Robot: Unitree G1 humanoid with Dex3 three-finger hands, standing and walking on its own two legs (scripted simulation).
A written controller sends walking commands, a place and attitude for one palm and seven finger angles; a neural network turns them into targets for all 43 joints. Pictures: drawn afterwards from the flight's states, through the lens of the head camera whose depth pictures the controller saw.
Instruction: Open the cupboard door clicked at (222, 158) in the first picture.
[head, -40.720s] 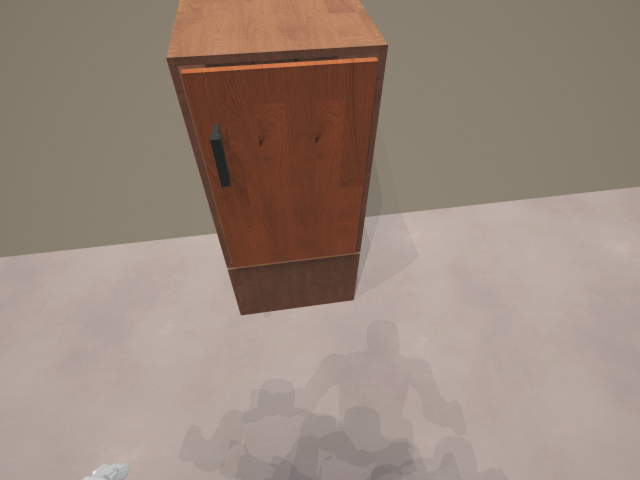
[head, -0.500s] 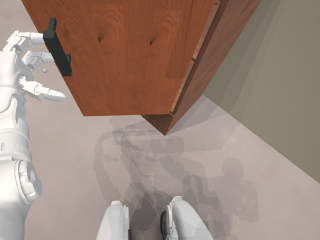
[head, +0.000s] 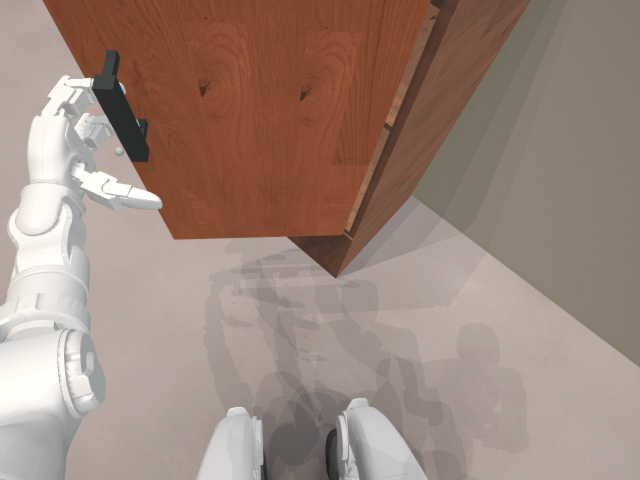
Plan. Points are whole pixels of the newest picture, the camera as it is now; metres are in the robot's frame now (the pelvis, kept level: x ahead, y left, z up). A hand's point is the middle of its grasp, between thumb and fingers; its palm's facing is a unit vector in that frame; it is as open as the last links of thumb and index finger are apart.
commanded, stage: slide the fingers in behind the handle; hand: left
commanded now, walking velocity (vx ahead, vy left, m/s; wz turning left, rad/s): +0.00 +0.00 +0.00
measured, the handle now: (126, 110) +0.54 +0.21 +0.06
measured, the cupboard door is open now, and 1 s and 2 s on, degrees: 46 46 55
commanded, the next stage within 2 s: close the thumb around the handle in 0.72 s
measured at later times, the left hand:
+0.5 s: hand (139, 152) +0.49 +0.19 +0.06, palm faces +0.01 -1.00 +0.00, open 14.0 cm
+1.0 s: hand (141, 149) +0.49 +0.19 +0.05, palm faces +0.02 -1.00 -0.01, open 13.2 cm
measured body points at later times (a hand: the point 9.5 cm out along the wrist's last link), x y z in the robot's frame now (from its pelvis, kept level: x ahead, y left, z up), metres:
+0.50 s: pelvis +0.00 +0.00 +0.00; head +0.14 +0.03 +0.43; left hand +0.48 +0.25 +0.06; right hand +0.05 -0.26 -0.11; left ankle +0.01 +0.09 -0.64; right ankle +0.03 -0.13 -0.64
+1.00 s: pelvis -0.01 +0.00 +0.00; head +0.14 +0.02 +0.43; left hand +0.48 +0.24 +0.06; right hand +0.02 -0.27 -0.11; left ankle +0.01 +0.09 -0.64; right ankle +0.03 -0.13 -0.64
